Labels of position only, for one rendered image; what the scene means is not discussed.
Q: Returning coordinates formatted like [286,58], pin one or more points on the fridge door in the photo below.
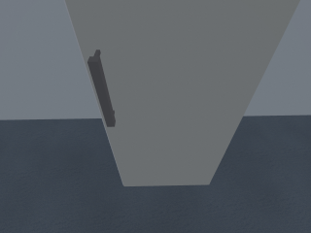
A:
[180,76]

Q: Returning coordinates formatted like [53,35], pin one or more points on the handle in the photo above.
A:
[96,70]

